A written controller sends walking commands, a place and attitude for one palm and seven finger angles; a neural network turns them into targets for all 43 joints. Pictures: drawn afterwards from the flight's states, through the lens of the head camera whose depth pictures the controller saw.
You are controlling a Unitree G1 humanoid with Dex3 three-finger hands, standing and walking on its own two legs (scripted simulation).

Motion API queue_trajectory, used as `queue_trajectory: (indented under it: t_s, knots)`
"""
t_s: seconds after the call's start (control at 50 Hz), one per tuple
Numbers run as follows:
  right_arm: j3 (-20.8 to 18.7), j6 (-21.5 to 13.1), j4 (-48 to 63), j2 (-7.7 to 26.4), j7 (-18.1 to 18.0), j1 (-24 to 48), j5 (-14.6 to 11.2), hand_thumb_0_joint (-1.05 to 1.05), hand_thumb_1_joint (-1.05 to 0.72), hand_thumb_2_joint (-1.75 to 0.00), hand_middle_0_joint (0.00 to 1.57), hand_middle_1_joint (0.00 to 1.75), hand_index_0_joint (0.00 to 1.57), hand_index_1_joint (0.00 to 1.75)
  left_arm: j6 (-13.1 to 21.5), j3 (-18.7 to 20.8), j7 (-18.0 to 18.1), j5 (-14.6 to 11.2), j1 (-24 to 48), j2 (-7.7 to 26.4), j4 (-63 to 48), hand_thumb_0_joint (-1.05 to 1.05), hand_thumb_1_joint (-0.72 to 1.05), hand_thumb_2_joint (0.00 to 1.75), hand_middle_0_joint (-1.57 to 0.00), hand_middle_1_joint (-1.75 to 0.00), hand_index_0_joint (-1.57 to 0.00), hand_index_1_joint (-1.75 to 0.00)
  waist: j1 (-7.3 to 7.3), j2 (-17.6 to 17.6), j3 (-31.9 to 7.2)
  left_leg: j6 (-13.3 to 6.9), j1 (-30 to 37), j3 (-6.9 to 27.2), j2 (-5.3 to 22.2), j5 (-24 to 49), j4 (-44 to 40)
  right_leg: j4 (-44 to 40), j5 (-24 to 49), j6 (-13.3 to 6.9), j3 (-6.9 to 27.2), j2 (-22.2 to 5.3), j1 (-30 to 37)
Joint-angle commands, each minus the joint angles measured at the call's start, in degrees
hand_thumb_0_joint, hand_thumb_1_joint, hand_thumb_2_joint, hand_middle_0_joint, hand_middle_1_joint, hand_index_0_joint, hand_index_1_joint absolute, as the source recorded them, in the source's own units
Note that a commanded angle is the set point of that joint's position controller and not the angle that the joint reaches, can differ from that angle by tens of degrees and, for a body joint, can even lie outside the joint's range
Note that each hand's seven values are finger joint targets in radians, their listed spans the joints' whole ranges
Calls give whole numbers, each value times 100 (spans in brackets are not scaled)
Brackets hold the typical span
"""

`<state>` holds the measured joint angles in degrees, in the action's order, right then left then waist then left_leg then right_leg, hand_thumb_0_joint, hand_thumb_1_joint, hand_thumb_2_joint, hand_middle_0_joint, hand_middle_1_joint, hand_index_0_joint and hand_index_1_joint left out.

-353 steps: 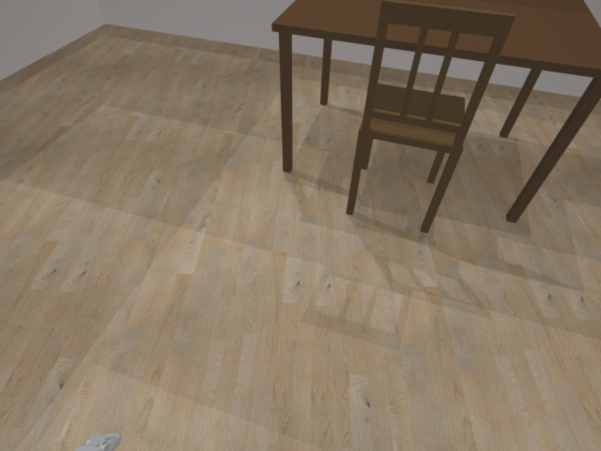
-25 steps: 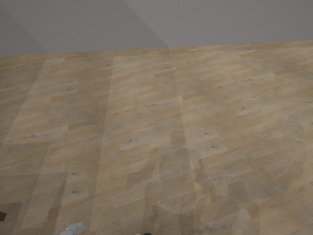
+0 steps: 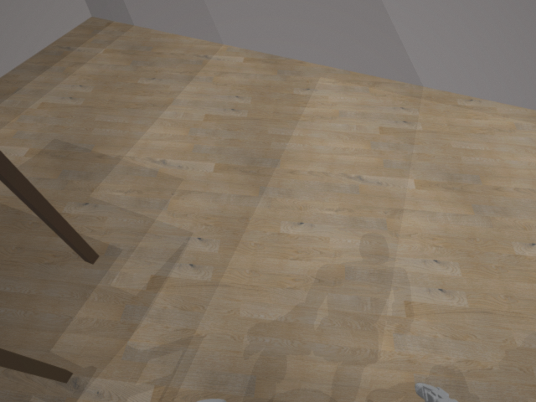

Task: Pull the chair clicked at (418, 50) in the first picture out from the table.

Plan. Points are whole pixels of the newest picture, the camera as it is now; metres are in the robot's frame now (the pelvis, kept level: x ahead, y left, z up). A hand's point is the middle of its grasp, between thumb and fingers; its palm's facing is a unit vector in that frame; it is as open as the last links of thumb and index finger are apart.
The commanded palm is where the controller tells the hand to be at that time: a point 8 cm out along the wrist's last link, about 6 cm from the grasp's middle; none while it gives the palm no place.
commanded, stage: turn to face it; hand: left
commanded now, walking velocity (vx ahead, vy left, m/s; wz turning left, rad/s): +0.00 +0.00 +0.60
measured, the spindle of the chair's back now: out of the picture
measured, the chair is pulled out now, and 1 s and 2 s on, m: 0.00 0.00 0.00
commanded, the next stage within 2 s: take the last steps up to it in 2.00 s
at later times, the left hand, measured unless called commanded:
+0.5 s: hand out of the picture +0.09 +0.21 -0.13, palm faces +0.26 -0.92 -0.30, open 7.4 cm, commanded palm none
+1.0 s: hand out of the picture -0.11 +0.22 -0.17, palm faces +0.61 -0.75 -0.27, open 7.4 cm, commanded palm none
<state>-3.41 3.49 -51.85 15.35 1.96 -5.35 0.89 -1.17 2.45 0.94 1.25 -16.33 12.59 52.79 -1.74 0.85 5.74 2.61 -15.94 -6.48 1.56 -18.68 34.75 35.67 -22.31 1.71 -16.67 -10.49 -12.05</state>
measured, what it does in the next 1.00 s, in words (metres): steps on the spot, turning left: left foot, then right foot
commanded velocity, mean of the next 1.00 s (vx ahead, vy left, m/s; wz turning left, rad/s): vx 0.00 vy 0.00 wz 0.60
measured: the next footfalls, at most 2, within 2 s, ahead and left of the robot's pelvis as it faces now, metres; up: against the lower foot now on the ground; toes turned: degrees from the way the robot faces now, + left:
left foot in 0.02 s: +0.03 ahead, +0.12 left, +0.00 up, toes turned +7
right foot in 0.46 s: +0.09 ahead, -0.12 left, +0.00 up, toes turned +13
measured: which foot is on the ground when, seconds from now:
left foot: up 0.00-0.00, down 0.02-0.46, up 0.48-0.86, down 0.88-1.00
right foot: down 0.00-0.02, up 0.04-0.44, down 0.46-0.88, up 0.90-1.00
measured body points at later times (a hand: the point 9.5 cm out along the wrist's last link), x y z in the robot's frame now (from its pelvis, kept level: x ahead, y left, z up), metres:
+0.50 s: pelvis +0.01 -0.02 +0.00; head +0.06 -0.04 +0.45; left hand +0.08 +0.26 -0.11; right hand +0.14 -0.26 -0.16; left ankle -0.02 +0.11 -0.71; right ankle +0.05 -0.13 -0.73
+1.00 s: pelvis -0.01 +0.01 +0.00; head +0.01 +0.06 +0.45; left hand -0.14 +0.26 -0.15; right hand +0.24 -0.14 -0.12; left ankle -0.05 +0.09 -0.73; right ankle +0.05 -0.14 -0.66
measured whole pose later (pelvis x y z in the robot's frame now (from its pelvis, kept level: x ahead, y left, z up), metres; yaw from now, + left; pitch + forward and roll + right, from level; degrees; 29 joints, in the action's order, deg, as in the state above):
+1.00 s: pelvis -0.01 +0.01 +0.00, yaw +36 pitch +0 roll -1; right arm -3.0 1.0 -50.4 14.2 1.0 -7.9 1.0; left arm -4.4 4.1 1.1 0.8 -13.0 16.2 53.6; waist -0.8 2.3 5.5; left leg -2.5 -17.6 -3.6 0.3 -18.0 35.6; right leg 63.0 -29.3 5.1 -5.0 -8.1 -25.0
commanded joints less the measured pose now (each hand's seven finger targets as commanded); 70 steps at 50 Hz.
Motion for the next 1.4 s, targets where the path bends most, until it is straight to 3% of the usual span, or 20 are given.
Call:
queue_trajectory:
  t_s: [0.0,0.04,0.14,0.3,0.38,0.4,0.44,0.48,0.54,0.74,0.82,0.84,0.86,0.88,1.0,1.18,1.3,1.34,1.36,1.38]
  knots:
    - [-437,-236,219,1689,-103,-1253,-25,0,-90,-90,20,30,20,30,60,209,-20,-56,307,700,-821,0,90,90,-20,-30,-20,-30,717,-1771,-1630,-1614,2564,2716,2419,5386,-1126,2833,-1657,383,831,199,-2296]
    - [-385,-240,203,1419,-218,-1064,-6,0,-90,-90,20,30,20,30,-30,251,66,-52,853,740,-814,0,90,90,-20,-30,-20,-30,687,-1361,-1125,-1586,1696,2365,2023,4386,-1107,3284,-1273,372,1494,165,-2412]
    - [-247,-285,504,1020,-198,-178,12,0,-90,-90,20,30,20,30,-74,271,-44,-30,446,744,-573,0,90,90,-20,-30,-20,-30,196,-974,-733,-1088,723,1572,1073,3146,-1423,2797,-78,445,1527,356,-1782]
    - [-349,-222,481,1072,-176,-499,47,0,-90,-90,20,30,20,30,-33,215,-4,-62,965,676,-905,0,90,90,-20,-30,-20,-30,377,-1036,-753,-1234,648,2436,1016,2744,-1290,1400,-229,413,1573,721,-1380]
    - [-388,-197,530,1039,-182,-346,27,0,-90,-90,20,30,20,30,79,209,22,-105,509,684,-859,0,90,90,-20,-30,-20,-30,147,-1005,-1036,-1035,377,2641,785,3204,-714,-241,449,321,1451,983,-274]
    - [-375,-197,558,932,-176,-375,-12,0,-90,-90,20,30,20,30,136,233,39,-100,273,783,-828,0,90,90,-20,-30,-20,-30,32,-775,-1122,-813,-19,2562,577,2704,-385,-1151,1086,295,1532,837,410]
    - [-263,-223,747,300,-125,-623,-48,0,-90,-90,20,30,20,30,228,379,116,35,13,1661,-816,0,90,90,-20,-30,-20,-30,-49,1648,-1278,34,-2004,1006,-693,-1609,1868,-1816,2818,-716,3816,-1778,1711]
    - [-352,-90,569,552,-120,-499,25,0,-90,-90,20,30,20,30,180,323,123,-28,381,1330,-872,0,90,90,-20,-30,-20,-30,84,1193,-869,-7,-1714,1235,-224,-1320,3378,-1881,2144,-977,3268,-1502,447]
    - [-292,-19,298,435,-3,-671,36,0,-90,-90,20,30,20,30,176,182,106,-14,964,884,-983,0,90,90,-20,-30,-20,-30,368,905,-408,127,-1701,884,5,-325,3746,-1723,2240,-722,1833,-797,112]
    - [-120,-65,415,221,38,36,-25,0,-90,-90,20,30,20,30,102,303,96,52,130,1258,-553,0,90,90,-20,-30,-20,-30,-87,1260,-615,135,-984,102,58,-691,1331,-1287,3220,-834,1070,-1116,688]
    - [-136,-162,390,356,6,-370,-10,0,-90,-90,20,30,20,30,40,360,59,6,158,1274,-470,0,90,90,-20,-30,-20,-30,128,890,-941,-21,45,-65,-39,183,-319,-393,2993,-466,672,-1047,535]
    - [-213,-217,325,623,3,-733,4,0,-90,-90,20,30,20,30,14,359,35,-46,146,1207,-509,0,90,90,-20,-30,-20,-30,366,344,-1192,-154,960,213,152,1050,-1041,461,2595,-195,519,-912,-46]
    - [-391,-273,310,1362,-41,-1127,47,0,-90,-90,20,30,20,30,-4,321,-23,-92,192,841,-729,0,90,90,-20,-30,-20,-30,596,-1534,-1362,-875,1971,2339,1667,3039,-1270,1849,-109,310,337,-77,-1719]
    - [-443,-241,182,1668,-83,-1539,-5,0,-90,-90,20,30,20,30,-20,195,-11,-41,611,691,-984,0,90,90,-20,-30,-20,-30,763,-1786,-1399,-1547,1932,2988,2430,4378,-1294,2703,-1893,378,930,219,-2301]
    - [-215,-310,435,921,-222,-440,8,0,-90,-90,20,30,20,30,-83,288,-38,-25,503,775,-513,0,90,90,-20,-30,-20,-30,247,-902,-794,-1034,749,1734,1094,2746,-1548,3173,47,392,1583,298,-1943]
    - [-306,-237,365,1005,-204,-786,39,0,-90,-90,20,30,20,30,-52,226,20,-63,964,699,-803,0,90,90,-20,-30,-20,-30,442,-875,-818,-1300,943,2610,1085,2437,-1472,1745,-274,418,1687,632,-1706]
    - [-361,-160,463,963,-184,-489,39,0,-90,-90,20,30,20,30,35,216,66,-117,431,659,-783,0,90,90,-20,-30,-20,-30,168,-967,-897,-1093,48,2954,741,2414,-1048,-139,286,253,1561,992,-194]
    - [-312,-170,524,601,-143,-521,-44,0,-90,-90,20,30,20,30,151,298,119,-58,39,1061,-741,0,90,90,-20,-30,-20,-30,-44,3,-1121,-562,-1054,2505,170,1231,-3,-1796,783,28,2332,129,1251]
    - [-249,-181,667,236,-124,-571,-63,0,-90,-90,20,30,20,30,176,386,144,31,25,1572,-779,0,90,90,-20,-30,-20,-30,-59,1573,-1013,-34,-2050,1183,-756,-1149,1404,-2180,1116,-687,3924,-1516,1461]
    - [-330,-136,669,560,-135,-486,34,0,-90,-90,20,30,20,30,127,352,147,-21,156,1526,-861,0,90,90,-20,-30,-20,-30,-44,1194,-914,-73,-1850,1322,-467,-1464,2480,-2159,1107,-1061,3739,-1822,594]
